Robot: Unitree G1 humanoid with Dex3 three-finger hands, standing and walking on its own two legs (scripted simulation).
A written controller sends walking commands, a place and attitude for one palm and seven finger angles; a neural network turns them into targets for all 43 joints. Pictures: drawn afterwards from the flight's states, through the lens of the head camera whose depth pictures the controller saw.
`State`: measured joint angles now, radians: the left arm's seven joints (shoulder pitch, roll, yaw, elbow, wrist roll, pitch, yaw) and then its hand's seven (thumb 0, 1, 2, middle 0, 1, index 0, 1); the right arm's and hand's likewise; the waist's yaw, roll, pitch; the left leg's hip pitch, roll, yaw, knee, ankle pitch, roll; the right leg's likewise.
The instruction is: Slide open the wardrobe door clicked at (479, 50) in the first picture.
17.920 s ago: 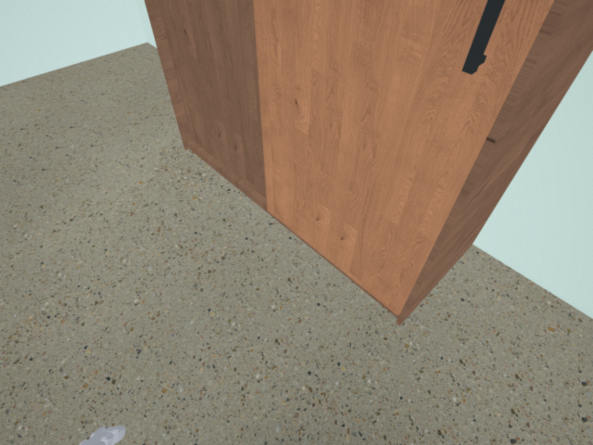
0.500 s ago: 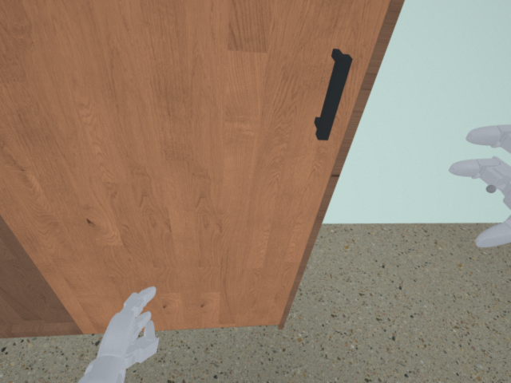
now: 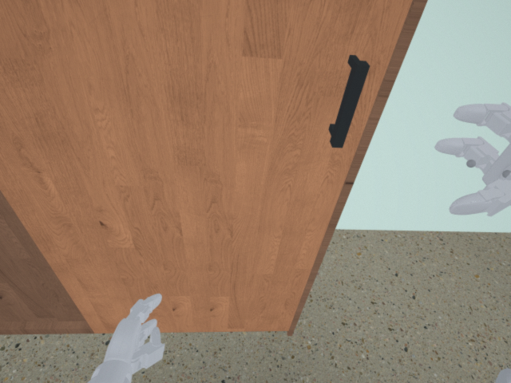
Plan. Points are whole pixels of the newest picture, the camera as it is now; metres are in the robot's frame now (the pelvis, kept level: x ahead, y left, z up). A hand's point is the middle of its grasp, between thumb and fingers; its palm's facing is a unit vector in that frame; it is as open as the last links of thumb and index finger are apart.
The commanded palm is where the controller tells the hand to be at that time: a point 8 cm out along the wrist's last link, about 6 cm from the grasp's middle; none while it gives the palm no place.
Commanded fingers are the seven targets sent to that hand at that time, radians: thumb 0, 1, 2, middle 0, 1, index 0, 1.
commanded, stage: move the hooked fingers beside the handle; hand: right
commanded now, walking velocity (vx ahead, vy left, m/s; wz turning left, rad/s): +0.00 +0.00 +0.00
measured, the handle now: (344, 102) +0.49 -0.12 +0.25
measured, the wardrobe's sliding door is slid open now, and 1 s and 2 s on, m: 0.00 0.00 0.00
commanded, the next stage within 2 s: none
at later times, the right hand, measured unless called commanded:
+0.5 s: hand (427, 146) +0.37 -0.21 +0.25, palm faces -0.02 +1.00 -0.07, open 14.0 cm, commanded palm +0.34 -0.26 +0.26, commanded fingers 0.00 0.50 -0.30 0.30 1.20 0.30 1.20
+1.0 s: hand (400, 134) +0.41 -0.19 +0.24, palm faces +0.00 +1.00 -0.04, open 14.0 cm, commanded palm +0.39 -0.24 +0.25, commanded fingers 0.00 0.50 -0.30 0.30 1.20 0.30 1.20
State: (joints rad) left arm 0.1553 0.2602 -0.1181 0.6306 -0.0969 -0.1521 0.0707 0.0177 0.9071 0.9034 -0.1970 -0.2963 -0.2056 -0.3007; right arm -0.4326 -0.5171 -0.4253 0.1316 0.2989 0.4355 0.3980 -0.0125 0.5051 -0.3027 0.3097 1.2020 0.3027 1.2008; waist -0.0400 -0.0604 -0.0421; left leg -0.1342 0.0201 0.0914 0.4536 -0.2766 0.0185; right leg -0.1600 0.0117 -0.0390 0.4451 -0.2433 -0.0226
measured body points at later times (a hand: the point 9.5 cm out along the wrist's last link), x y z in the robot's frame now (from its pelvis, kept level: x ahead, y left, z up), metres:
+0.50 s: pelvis +0.00 +0.01 +0.00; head -0.01 +0.03 +0.45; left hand +0.19 +0.23 -0.08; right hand +0.37 -0.27 +0.26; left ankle -0.02 +0.10 -0.74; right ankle +0.00 -0.10 -0.74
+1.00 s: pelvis +0.01 +0.00 +0.00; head -0.01 +0.02 +0.45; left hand +0.16 +0.25 -0.09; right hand +0.41 -0.25 +0.25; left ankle -0.02 +0.10 -0.74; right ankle +0.00 -0.10 -0.74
